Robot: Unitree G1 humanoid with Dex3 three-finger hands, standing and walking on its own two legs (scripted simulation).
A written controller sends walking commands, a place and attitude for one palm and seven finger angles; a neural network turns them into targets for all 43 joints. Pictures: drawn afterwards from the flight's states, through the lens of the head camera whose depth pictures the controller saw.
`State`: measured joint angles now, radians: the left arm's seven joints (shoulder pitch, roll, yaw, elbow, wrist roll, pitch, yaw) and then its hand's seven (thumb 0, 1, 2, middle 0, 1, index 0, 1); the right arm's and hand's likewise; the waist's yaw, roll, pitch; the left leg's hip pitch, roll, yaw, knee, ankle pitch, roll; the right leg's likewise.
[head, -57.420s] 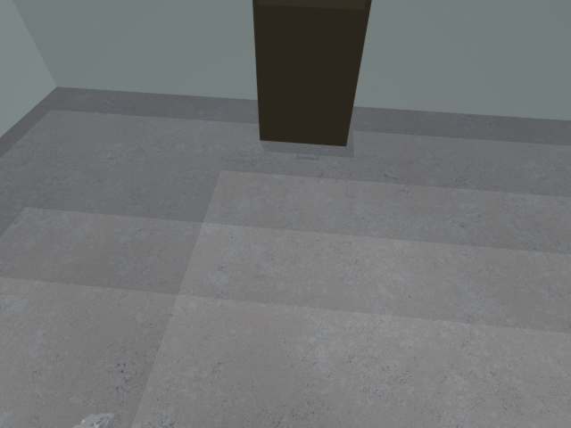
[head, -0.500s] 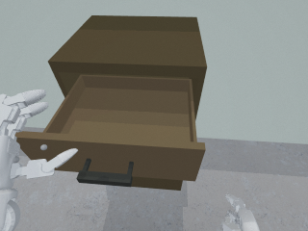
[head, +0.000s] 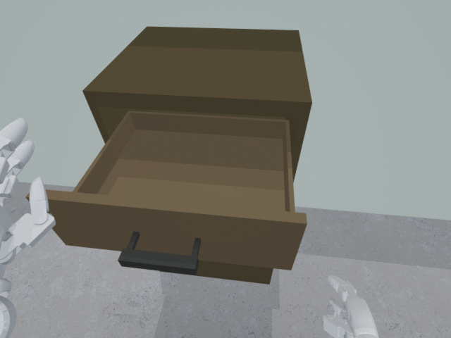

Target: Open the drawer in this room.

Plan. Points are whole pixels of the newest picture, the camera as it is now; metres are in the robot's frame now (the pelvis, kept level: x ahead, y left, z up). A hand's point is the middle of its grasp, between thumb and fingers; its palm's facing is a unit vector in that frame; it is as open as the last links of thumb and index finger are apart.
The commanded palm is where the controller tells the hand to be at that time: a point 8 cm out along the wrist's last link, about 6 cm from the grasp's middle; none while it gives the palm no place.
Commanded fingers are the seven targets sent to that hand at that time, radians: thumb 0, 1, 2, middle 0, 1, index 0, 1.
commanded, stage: step back with the hand held close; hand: left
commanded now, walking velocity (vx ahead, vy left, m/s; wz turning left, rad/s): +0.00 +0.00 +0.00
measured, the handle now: (162, 250) +0.25 +0.15 +0.04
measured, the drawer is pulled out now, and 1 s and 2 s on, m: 0.28 0.28 0.28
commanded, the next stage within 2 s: stop stepping back and stand still in 1.24 s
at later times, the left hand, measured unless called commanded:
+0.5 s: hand (53, 232) +0.17 +0.23 +0.21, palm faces +0.32 -0.78 -0.54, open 7.4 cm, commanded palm +0.10 +0.28 +0.23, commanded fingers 0.00 0.90 0.90 -0.20 -0.30 -0.20 -0.30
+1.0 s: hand out of the picture +0.10 +0.26 +0.22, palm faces +0.45 -0.77 -0.45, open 7.4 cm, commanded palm +0.03 +0.30 +0.23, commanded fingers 0.00 0.90 0.90 -0.20 -0.30 -0.20 -0.30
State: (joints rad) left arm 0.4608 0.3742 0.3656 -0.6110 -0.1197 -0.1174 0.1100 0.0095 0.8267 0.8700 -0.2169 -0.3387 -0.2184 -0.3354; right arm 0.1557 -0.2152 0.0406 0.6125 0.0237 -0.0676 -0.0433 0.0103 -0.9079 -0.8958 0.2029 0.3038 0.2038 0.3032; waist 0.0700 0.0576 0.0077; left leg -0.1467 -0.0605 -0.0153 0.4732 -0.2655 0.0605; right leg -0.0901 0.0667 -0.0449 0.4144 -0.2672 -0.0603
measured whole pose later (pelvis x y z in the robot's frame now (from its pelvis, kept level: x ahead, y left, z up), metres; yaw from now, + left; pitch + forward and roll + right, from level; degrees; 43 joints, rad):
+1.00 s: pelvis -0.09 +0.02 -0.02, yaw +1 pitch +1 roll -2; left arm 0.53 0.47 0.52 -0.74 -0.06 -0.26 0.16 0.01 0.88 0.89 -0.22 -0.30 -0.22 -0.30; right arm 0.22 -0.21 0.00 0.57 0.00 -0.07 -0.05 0.01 -0.91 -0.90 0.20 0.30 0.20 0.30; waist -0.01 -0.02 0.01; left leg -0.43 -0.02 0.02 0.63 -0.22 0.07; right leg -0.44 0.05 -0.03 0.77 -0.40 -0.02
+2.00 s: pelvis -0.28 +0.00 -0.02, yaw +1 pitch -2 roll -1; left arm 0.43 0.39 0.46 -0.64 -0.04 -0.23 0.17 0.01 0.88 0.89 -0.21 -0.30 -0.22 -0.30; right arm 0.23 -0.19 0.02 0.64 0.00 -0.07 -0.04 0.01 -0.91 -0.90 0.20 0.30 0.21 0.30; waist 0.00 0.00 0.00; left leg -0.35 0.00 0.02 0.68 -0.28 0.05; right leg -0.36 0.02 -0.02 0.82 -0.44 -0.02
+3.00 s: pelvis -0.27 -0.02 +0.00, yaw +1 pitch -3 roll +0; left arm 0.28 0.09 0.01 1.14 0.01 0.00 0.04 0.00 0.91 0.89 -0.20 -0.30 -0.20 -0.30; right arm 0.29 -0.10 -0.01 1.14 -0.02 0.01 -0.04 0.01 -0.92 -0.90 0.20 0.30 0.20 0.30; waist -0.01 0.02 0.07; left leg -0.20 0.02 0.02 0.45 -0.20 0.00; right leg -0.12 0.01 -0.07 0.43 -0.26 -0.03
